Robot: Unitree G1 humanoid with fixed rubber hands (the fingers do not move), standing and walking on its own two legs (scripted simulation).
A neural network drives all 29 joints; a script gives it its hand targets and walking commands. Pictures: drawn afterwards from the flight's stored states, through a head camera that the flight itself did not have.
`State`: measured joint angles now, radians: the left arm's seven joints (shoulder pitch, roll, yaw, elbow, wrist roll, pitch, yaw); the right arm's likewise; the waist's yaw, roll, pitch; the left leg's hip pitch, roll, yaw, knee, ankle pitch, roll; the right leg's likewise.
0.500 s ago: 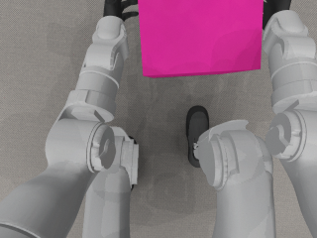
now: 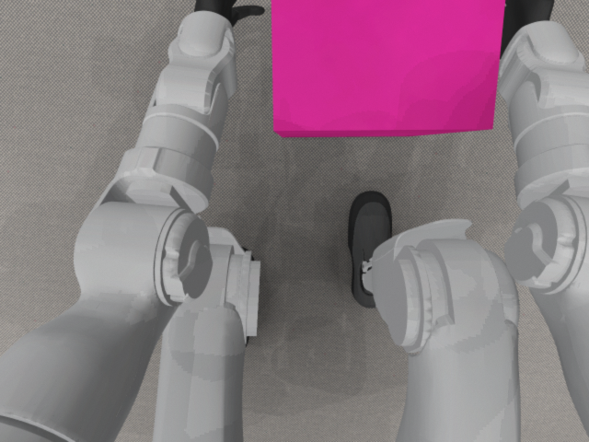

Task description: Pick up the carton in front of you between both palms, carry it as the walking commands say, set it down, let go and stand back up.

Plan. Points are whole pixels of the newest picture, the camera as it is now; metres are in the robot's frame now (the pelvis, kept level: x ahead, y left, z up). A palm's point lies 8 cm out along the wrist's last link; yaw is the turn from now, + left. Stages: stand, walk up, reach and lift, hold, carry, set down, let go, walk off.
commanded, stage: set down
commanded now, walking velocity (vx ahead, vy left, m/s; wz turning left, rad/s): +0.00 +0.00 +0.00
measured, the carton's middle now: (361, 52) +0.50 -0.13 -0.24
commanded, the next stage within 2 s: let go in 1.32 s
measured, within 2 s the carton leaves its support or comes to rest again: neither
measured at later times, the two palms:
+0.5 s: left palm out of the picture +0.55 +0.06 -0.11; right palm out of the picture +0.49 -0.31 -0.12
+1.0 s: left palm out of the picture +0.55 +0.07 +0.04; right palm out of the picture +0.49 -0.32 +0.04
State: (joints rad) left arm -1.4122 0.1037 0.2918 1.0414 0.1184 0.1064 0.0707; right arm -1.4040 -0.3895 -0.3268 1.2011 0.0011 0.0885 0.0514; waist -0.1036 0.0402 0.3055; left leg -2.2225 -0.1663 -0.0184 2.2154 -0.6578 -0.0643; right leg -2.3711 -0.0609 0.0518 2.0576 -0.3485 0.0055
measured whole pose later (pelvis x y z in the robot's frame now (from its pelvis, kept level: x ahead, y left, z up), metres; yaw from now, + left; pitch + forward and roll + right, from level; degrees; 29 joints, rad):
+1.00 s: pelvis +0.03 -0.01 +0.15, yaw -1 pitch +46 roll +5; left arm -1.04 0.17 0.20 0.72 -0.03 0.18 0.12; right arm -1.02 -0.33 -0.31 0.78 0.05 0.14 0.02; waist -0.08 0.03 -0.05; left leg -1.89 -0.09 -0.02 1.70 -0.62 -0.05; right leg -2.06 -0.01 0.05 1.60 -0.35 0.00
